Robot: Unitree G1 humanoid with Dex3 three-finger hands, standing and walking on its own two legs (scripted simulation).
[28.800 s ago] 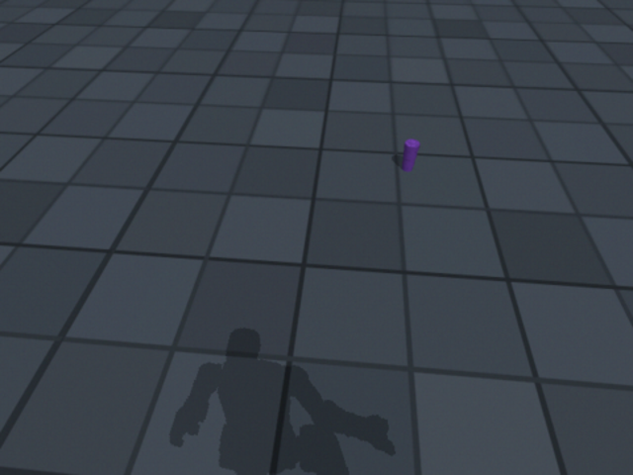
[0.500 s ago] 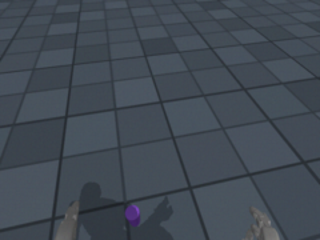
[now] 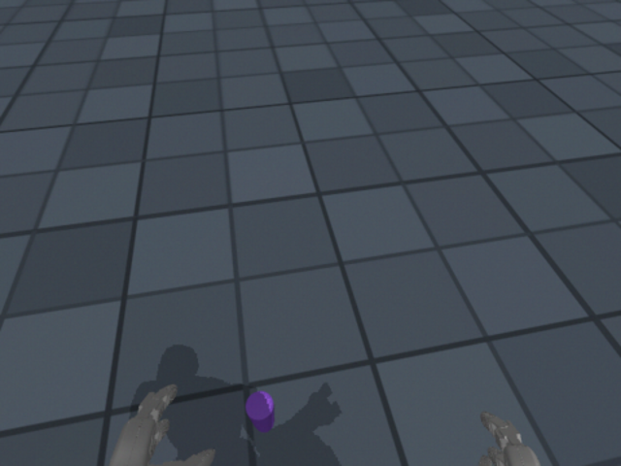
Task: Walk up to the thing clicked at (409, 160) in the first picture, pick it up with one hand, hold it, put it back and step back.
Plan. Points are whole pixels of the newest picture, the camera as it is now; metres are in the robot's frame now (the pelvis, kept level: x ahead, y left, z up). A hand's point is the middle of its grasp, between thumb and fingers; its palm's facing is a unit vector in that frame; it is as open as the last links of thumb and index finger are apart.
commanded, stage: stand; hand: left
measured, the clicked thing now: (262, 414) +0.40 +0.16 -0.65
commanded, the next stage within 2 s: none
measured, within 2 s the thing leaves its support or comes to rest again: neither
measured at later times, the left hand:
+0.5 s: hand out of the picture +0.05 +0.25 -0.11, palm faces +0.01 -0.94 -0.33, open 7.4 cm
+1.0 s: hand out of the picture +0.03 +0.25 -0.11, palm faces +0.01 -0.94 -0.35, open 7.4 cm
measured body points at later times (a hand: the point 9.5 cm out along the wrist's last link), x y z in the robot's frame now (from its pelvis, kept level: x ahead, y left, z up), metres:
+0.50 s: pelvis -0.01 +0.01 +0.04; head -0.01 +0.02 +0.49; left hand +0.05 +0.30 -0.09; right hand +0.08 -0.27 -0.09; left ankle +0.02 +0.12 -0.69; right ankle +0.01 -0.13 -0.69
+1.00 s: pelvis -0.01 +0.00 +0.05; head -0.01 -0.01 +0.50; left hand +0.03 +0.30 -0.08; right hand +0.05 -0.29 -0.09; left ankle +0.02 +0.12 -0.69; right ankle +0.01 -0.13 -0.69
